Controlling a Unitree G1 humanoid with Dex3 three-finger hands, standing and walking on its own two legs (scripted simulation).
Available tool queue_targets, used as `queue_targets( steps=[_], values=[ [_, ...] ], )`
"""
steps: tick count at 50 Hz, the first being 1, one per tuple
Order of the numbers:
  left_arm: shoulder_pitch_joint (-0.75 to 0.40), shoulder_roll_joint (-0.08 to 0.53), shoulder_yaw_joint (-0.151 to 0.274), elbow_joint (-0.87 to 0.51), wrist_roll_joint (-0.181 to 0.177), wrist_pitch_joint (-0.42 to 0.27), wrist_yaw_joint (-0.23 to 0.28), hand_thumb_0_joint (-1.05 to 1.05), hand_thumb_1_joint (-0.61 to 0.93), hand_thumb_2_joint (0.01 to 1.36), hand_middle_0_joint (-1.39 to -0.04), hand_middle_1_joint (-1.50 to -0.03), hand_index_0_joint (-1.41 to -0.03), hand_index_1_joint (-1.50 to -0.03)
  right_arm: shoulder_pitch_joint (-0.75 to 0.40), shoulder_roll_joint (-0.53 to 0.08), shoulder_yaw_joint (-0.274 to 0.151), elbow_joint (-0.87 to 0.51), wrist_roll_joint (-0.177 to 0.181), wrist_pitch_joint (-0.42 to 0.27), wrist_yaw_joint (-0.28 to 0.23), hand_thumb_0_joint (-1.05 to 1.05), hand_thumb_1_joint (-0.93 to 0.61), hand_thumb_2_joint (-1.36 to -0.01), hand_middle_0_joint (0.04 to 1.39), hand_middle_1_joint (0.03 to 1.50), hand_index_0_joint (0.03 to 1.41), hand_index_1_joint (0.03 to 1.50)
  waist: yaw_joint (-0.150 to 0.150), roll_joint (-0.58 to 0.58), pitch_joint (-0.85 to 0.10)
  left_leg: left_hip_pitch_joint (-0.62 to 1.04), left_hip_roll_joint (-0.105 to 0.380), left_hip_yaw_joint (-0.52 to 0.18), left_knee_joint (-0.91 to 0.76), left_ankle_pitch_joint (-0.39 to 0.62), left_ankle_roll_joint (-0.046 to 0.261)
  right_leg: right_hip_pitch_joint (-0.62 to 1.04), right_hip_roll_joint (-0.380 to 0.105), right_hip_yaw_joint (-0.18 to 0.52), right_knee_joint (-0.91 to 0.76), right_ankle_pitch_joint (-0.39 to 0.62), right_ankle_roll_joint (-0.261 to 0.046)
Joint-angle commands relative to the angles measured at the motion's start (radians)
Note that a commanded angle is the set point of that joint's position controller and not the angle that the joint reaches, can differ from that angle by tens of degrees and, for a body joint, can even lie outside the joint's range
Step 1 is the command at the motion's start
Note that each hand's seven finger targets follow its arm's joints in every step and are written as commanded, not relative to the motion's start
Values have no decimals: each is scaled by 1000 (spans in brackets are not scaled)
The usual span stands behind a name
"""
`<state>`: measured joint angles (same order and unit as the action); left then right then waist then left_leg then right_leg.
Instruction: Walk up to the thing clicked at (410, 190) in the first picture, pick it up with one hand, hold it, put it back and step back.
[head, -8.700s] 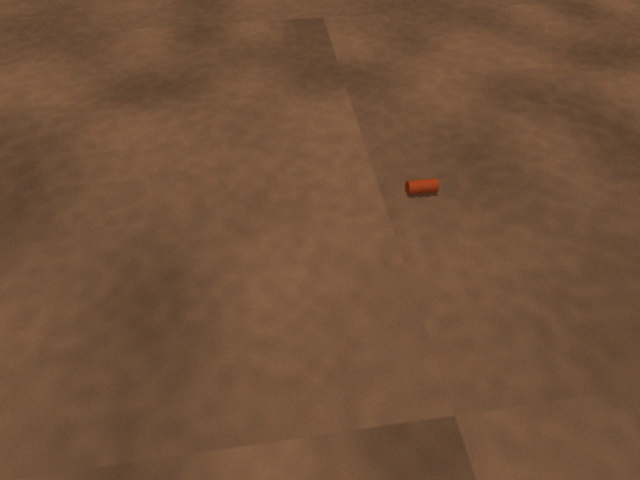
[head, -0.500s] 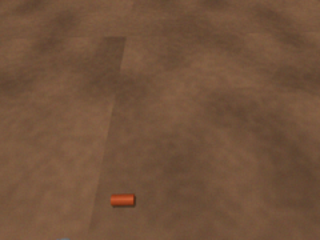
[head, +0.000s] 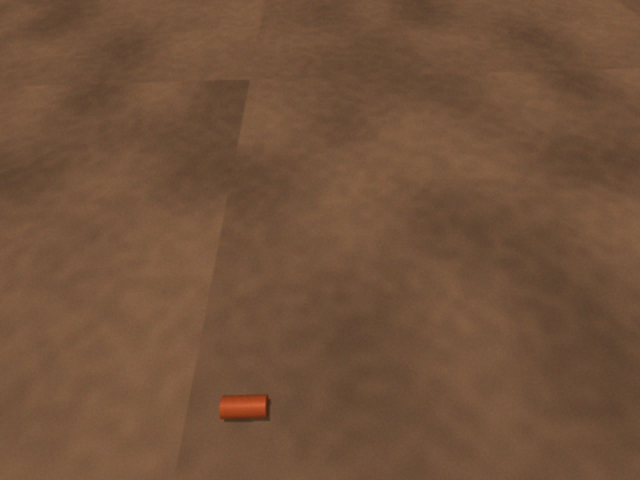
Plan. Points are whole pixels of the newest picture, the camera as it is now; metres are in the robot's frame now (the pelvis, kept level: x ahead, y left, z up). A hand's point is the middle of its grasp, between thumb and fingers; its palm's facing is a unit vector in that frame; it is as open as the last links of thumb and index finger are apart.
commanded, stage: stand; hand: left
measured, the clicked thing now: (244, 406) +0.44 +0.26 -0.75
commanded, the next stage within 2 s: none
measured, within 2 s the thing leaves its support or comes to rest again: neither
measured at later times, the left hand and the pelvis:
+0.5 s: hand out of the picture +0.06 +0.24 -0.16, palm faces -0.01 -0.94 -0.34, open 7.4 cm; pelvis -0.01 -0.01 +0.00, yaw +1 degrees
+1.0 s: hand out of the picture +0.06 +0.24 -0.16, palm faces -0.01 -0.94 -0.34, open 7.4 cm; pelvis +0.00 -0.01 +0.00, yaw +2 degrees
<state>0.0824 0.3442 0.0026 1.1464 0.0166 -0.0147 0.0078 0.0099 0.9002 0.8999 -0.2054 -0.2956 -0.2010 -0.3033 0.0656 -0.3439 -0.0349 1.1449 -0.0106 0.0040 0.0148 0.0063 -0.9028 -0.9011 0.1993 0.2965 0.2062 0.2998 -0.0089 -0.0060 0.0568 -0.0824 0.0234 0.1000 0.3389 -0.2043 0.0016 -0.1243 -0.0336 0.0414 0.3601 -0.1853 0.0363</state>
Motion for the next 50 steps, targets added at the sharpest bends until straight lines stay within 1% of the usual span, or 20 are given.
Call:
queue_targets(
  steps=[1, 3, 6, 7, 8, 9, 10, 13, 16, 19, 22, 26, 32, 36, 37, 39, 43, 48, 49, 50],
  values=[
    [-50, 217, 33, -66, -11, -17, 9, 0, 900, 900, -200, -300, -200, -300, -51, -213, -25, -66, 4, -25, -16, 0, -900, -900, 200, 300, 200, 300, 0, -7, -80, 27, 124, -128, -70, 200, 14, -10, -92, 58, -68, 216, -38],
    [-40, 213, 33, -65, -9, -16, 7, 0, 900, 900, -200, -300, -200, -300, -53, -218, -24, -64, 3, -26, -18, 0, -900, -900, 200, 300, 200, 300, 2, 17, -93, 35, 127, -128, -71, 199, 15, 7, -95, 56, -68, 217, -38],
    [-26, 213, 32, -65, -8, -16, 6, 0, 900, 900, -200, -300, -200, -300, -60, -217, -23, -69, 4, -28, -18, 0, -900, -900, 200, 300, 200, 300, 4, 16, -116, 55, 127, -124, -72, 201, 16, 13, -98, 47, -75, 219, -38],
    [-43, 222, 35, -66, -8, -16, 7, 0, 900, 900, -200, -300, -200, -300, -56, -210, -21, -67, 5, -28, -18, 0, -900, -900, 200, 300, 200, 300, -3, 3, -106, 46, 125, -128, -75, 182, 13, 9, -97, 52, -79, 200, -39],
    [-36, 212, 32, -68, -7, -16, 5, 0, 900, 900, -200, -300, -200, -300, -59, -215, -20, -65, 3, -28, -18, 0, -900, -900, 200, 300, 200, 300, 2, 10, -99, 42, 124, -123, -76, 159, 13, 6, -99, 55, -87, 198, -40],
    [-47, 222, 34, -67, -7, -14, 5, 0, 900, 900, -200, -300, -200, -300, -58, -207, -18, -63, 4, -29, -17, 0, -900, -900, 200, 300, 200, 300, -1, 8, -89, 29, 122, -130, -88, 135, 8, 4, -96, 52, -89, 166, -41],
    [-36, 216, 32, -69, -6, -15, 4, 0, 900, 900, -200, -300, -200, -300, -63, -219, -21, -62, 3, -28, -17, 0, -900, -900, 200, 300, 200, 300, 3, 22, -92, 40, 121, -127, -84, 123, 10, -7, -97, 54, -98, 156, -40],
    [-41, 222, 32, -71, -6, -17, 4, 0, 900, 900, -200, -300, -200, -300, -54, -211, -20, -62, 1, -28, -15, 0, -900, -900, 200, 300, 200, 300, -4, 7, -97, 35, 124, -128, -83, 136, 13, 4, -101, 54, -97, 175, -42],
    [-32, 218, 32, -70, -6, -17, 2, 0, 900, 900, -200, -300, -200, -300, -56, -214, -18, -60, 2, -30, -15, 0, -900, -900, 200, 300, 200, 300, 3, 16, -95, 31, 125, -131, -86, 123, 13, 5, -101, 58, -102, 169, -44],
    [-34, 226, 34, -68, -7, -16, 1, 0, 900, 900, -200, -300, -200, -300, -46, -210, -16, -58, 0, -32, -15, 0, -900, -900, 200, 300, 200, 300, 0, 12, -85, 23, 125, -133, -93, 107, 10, 2, -102, 60, -102, 142, -46],
    [-25, 218, 33, -67, -7, -15, -1, 0, 900, 900, -200, -300, -200, -300, -44, -213, -15, -55, 1, -33, -15, 0, -900, -900, 200, 300, 200, 300, 4, 17, -66, 4, 124, -137, -103, 83, 12, -1, -100, 58, -110, 129, -46],
    [-26, 225, 36, -67, -8, -13, -1, 0, 900, 900, -200, -300, -200, -300, -38, -213, -16, -54, 1, -31, -14, 0, -900, -900, 200, 300, 200, 300, 3, 3, -60, 10, 119, -139, -104, 39, 10, -26, -95, 57, -118, 73, -47],
    [-14, 224, 35, -70, -4, -15, -1, 0, 900, 900, -200, -300, -200, -300, -26, -219, -17, -55, -1, -29, -12, 0, -900, -900, 200, 300, 200, 300, 2, 10, -54, -11, 116, -144, -98, -11, 13, -35, -95, 60, -129, 31, -46],
    [-11, 226, 36, -67, -5, -14, -2, 0, 900, 900, -200, -300, -200, -300, -15, -217, -15, -54, -2, -29, -13, 0, -900, -900, 200, 300, 200, 300, 2, 7, -57, -27, 117, -150, -103, -1, 13, -19, -97, 58, -116, 50, -47],
    [-7, 224, 34, -68, -4, -15, -2, 0, 900, 900, -200, -300, -200, -300, -24, -218, -14, -57, -2, -30, -13, 0, -900, -900, 200, 300, 200, 300, 5, 8, -68, -11, 122, -149, -93, 36, 17, -14, -101, 57, -111, 79, -49],
    [-8, 226, 35, -67, -7, -16, -3, 0, 900, 900, -200, -300, -200, -300, -15, -210, -10, -55, -1, -32, -13, 0, -900, -900, 200, 300, 200, 300, 4, -1, -71, -7, 118, -147, -91, 64, 13, -9, -101, 56, -108, 103, -47],
    [-4, 226, 34, -69, -7, -17, -2, 0, 900, 900, -200, -300, -200, -300, -14, -216, -12, -54, 1, -34, -14, 0, -900, -900, 200, 300, 200, 300, 4, 7, -89, 16, 122, -147, -83, 115, 13, -7, -102, 54, -102, 139, -48],
    [-4, 223, 34, -70, -6, -13, -2, 0, 900, 900, -200, -300, -200, -300, -5, -219, -9, -52, 0, -34, -18, 0, -900, -900, 200, 300, 200, 300, 5, 10, -86, 10, 125, -142, -82, 116, 14, 4, -106, 56, -100, 153, -52],
    [-10, 224, 34, -72, -6, -13, -1, 0, 900, 900, -200, -300, -200, -300, -4, -213, -6, -55, -1, -35, -18, 0, -900, -900, 200, 300, 200, 300, 3, 16, -81, 1, 123, -141, -88, 117, 10, 1, -104, 54, -95, 149, -52],
    [-4, 224, 33, -71, -6, -13, -1, 0, 900, 900, -200, -300, -200, -300, -16, -221, -9, -57, 2, -34, -18, 0, -900, -900, 200, 300, 200, 300, 7, 20, -85, 17, 128, -144, -83, 126, 13, -3, -102, 50, -92, 146, -52]
  ],
)
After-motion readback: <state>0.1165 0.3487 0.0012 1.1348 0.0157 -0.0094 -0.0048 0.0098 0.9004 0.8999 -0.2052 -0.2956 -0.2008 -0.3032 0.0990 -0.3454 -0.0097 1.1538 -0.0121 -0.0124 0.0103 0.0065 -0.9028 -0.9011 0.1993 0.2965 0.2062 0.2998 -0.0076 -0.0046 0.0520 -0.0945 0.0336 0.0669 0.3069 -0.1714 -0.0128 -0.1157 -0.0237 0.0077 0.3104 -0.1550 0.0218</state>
